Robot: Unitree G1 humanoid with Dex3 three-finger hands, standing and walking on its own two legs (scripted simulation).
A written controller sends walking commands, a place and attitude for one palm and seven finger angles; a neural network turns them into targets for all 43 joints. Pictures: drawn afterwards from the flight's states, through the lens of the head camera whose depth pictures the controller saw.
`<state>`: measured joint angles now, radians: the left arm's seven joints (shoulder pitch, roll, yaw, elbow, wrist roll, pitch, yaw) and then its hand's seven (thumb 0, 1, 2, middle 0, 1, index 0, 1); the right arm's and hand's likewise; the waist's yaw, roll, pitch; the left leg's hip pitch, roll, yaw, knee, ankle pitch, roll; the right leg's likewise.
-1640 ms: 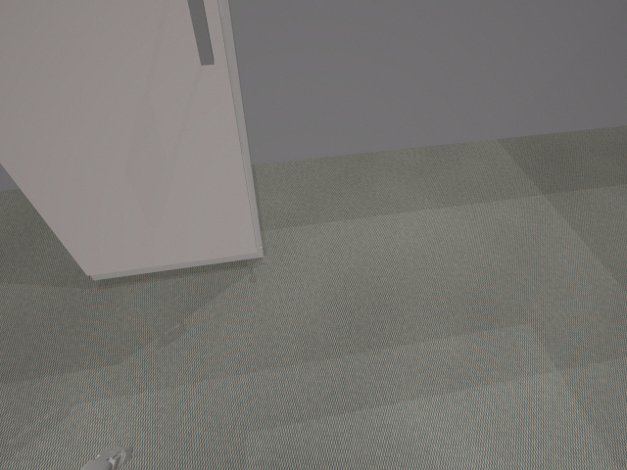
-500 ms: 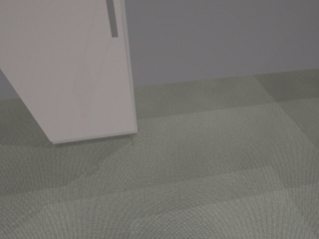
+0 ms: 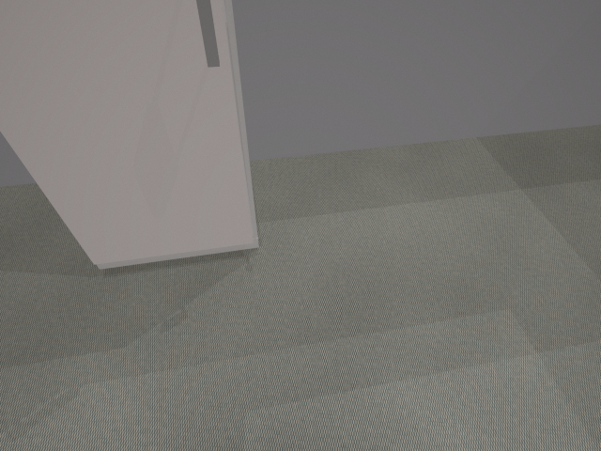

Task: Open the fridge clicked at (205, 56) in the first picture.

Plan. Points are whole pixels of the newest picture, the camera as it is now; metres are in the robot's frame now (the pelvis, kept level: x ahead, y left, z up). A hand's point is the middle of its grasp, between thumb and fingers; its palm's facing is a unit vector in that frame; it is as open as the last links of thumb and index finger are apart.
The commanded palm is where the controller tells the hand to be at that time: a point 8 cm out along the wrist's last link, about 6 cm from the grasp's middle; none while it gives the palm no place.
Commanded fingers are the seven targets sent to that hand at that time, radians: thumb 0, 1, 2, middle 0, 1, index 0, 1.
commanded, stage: walk to a spot facing it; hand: right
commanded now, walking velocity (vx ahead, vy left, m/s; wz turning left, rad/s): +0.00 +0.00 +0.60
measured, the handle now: (204, 5) +0.93 +0.26 +0.20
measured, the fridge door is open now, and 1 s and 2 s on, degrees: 0 0 0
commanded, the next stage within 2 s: turn to face it in 1.96 s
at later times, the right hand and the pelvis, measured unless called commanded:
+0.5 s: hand out of the picture +0.04 -0.17 -0.17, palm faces -0.18 +0.95 -0.24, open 7.4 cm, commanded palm none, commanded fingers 0.00 -0.90 -0.90 0.20 0.30 0.20 0.30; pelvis -0.03 +0.01 -0.01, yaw +14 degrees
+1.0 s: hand out of the picture +0.15 -0.21 -0.17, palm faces -0.48 +0.85 -0.22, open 7.4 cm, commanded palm none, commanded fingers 0.00 -0.90 -0.90 0.20 0.30 0.20 0.30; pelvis -0.04 -0.07 +0.00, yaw +32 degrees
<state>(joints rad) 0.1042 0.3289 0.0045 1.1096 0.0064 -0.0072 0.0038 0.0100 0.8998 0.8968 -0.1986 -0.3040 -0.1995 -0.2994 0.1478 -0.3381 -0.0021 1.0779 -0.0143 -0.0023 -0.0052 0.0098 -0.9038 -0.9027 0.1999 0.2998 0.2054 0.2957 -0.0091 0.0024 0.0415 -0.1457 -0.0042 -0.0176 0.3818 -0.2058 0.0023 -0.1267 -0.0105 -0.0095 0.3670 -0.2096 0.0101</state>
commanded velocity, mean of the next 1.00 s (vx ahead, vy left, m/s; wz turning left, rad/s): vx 0.00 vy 0.00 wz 0.60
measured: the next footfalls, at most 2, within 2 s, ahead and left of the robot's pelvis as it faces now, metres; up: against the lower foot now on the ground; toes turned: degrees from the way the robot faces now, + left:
right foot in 0.70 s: +0.03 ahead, -0.13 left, +0.00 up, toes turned +21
left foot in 1.18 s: -0.12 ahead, +0.08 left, +0.00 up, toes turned +45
